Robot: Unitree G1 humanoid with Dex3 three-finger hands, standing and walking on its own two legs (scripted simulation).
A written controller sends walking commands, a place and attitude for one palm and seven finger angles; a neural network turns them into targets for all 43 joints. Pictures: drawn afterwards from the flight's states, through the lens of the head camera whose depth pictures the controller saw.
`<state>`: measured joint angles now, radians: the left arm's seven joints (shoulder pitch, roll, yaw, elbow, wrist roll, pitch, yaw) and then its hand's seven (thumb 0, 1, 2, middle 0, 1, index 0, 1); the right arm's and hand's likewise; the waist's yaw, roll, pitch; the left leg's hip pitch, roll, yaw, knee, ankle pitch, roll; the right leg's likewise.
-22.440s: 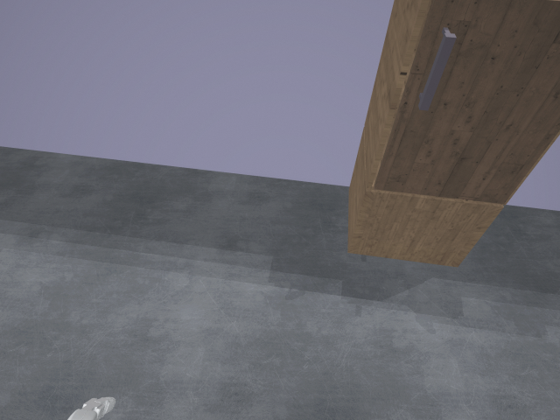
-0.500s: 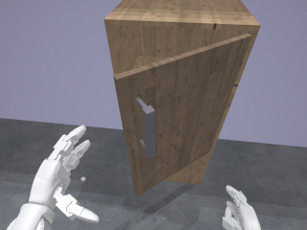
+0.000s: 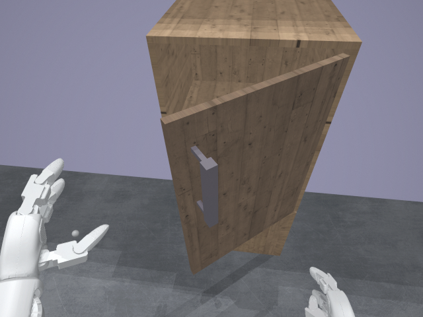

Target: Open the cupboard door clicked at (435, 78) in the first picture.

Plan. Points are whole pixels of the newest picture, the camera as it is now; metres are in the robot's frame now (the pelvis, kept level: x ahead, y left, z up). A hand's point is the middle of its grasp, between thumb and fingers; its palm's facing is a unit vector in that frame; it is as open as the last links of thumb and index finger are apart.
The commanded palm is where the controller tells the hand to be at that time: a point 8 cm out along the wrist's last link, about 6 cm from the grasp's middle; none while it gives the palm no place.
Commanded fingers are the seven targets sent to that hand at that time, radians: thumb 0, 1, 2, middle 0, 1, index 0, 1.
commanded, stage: draw the hand back to the body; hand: left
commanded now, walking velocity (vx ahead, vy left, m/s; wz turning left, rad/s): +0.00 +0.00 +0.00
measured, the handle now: (204, 188) +0.33 +0.06 +0.09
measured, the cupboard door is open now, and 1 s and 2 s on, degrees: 39 39 39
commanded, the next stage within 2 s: step back with the hand held close in 0.60 s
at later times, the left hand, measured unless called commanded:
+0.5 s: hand (66, 230) +0.19 +0.24 +0.15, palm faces +0.42 -0.82 -0.39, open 7.5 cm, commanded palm +0.14 +0.28 +0.17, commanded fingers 0.00 0.90 0.90 -0.20 -0.30 -0.20 -0.30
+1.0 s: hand (65, 240) +0.18 +0.24 +0.14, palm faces +0.31 -0.82 -0.48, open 7.4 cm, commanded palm +0.12 +0.29 +0.18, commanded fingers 0.00 0.90 0.90 -0.20 -0.30 -0.20 -0.30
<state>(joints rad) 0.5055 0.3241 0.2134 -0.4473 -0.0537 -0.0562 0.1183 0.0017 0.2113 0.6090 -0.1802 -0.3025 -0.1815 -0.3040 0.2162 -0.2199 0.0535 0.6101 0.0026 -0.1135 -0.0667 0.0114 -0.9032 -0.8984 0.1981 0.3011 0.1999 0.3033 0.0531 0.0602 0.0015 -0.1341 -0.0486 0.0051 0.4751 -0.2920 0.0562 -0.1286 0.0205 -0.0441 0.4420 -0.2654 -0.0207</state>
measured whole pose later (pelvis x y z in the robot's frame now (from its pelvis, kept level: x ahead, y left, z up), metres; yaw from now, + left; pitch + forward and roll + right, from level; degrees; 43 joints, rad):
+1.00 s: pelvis -0.02 -0.01 +0.00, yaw -1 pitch +0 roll -1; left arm 0.56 0.38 0.34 -0.44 -0.05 -0.13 0.11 0.02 0.89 0.90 -0.21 -0.30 -0.21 -0.30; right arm 0.17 -0.25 -0.02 0.58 0.02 0.01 -0.06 0.01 -0.90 -0.90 0.20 0.30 0.20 0.30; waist 0.00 0.05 0.03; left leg -0.22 -0.02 0.02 0.47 -0.25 0.04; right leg -0.21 0.05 -0.03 0.41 -0.20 -0.03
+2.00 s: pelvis -0.23 +0.00 -0.02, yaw -3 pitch +3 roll -3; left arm 0.58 0.55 0.47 -0.67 -0.09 -0.26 0.11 0.02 0.88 0.90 -0.21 -0.30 -0.21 -0.31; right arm 0.09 -0.17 0.02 0.63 0.00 -0.08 -0.03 0.01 -0.90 -0.90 0.20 0.30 0.20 0.30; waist 0.01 -0.01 0.05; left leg -0.59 0.03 0.00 0.51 -0.09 0.02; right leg -0.04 0.11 -0.02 0.40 -0.41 -0.05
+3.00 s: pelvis -0.28 +0.00 +0.00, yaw -3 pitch -1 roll +0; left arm 0.48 0.36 0.39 -0.40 -0.03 -0.19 0.15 0.02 0.88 0.90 -0.21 -0.30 -0.21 -0.30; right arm 0.21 -0.24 -0.01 0.67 0.01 -0.11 -0.08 0.01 -0.90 -0.90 0.20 0.30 0.20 0.30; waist 0.01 0.02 -0.02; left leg -0.24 0.00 -0.02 0.52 -0.26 -0.01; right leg -0.14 0.06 -0.07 0.49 -0.34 -0.08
